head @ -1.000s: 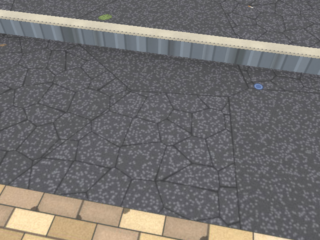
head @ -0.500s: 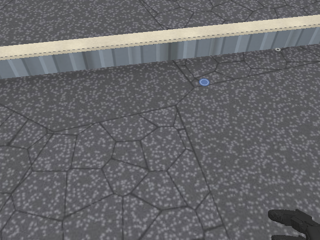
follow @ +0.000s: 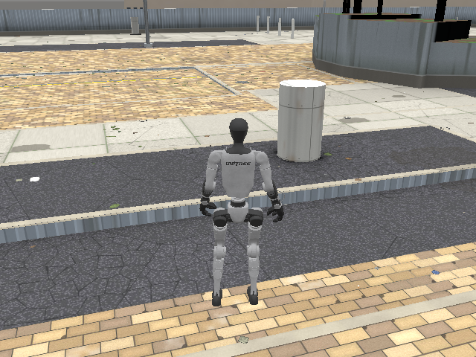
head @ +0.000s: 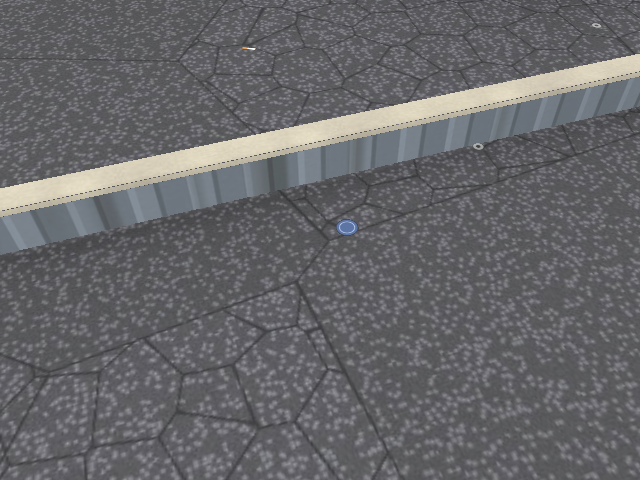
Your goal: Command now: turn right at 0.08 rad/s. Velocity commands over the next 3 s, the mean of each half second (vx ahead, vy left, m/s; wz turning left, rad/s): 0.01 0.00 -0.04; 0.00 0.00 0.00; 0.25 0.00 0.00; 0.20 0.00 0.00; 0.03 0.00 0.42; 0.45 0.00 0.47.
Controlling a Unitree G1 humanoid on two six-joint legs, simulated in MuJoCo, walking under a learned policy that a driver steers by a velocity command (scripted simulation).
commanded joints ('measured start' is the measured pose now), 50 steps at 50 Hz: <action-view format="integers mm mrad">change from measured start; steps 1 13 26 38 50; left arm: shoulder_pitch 80 30 70 93 118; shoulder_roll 124 107 104 89 74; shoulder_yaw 38 57 69 70 59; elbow -39 6 99 204 287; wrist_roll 9 1 -4 -7 -8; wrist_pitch -31 -10 -6 -8 -11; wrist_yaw -7 11 34 43 44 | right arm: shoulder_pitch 19 -29 -30 -5 29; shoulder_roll -165 -56 -31 -24 -12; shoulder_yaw -30 -6 -1 0 6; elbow -49 -25 59 159 233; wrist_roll -11 -4 1 4 6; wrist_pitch -11 -21 -20 -16 -11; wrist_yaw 1 2 1 -8 -12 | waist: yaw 64 15 20 19 16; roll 44 -13 -16 -17 -22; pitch -81 -4 27 53 70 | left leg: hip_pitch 178 38 25 29 37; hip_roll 72 5 -12 -23 -32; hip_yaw -53 -20 -11 -4 4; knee -58 -58 -88 -121 -137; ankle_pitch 404 146 95 69 62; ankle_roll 55 75 75 75 75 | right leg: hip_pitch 0 54 91 102 97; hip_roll -104 -67 -71 -67 -63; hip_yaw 121 48 43 28 14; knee -71 -39 -61 -94 -115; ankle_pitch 160 165 152 134 116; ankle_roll -61 -5 13 18 20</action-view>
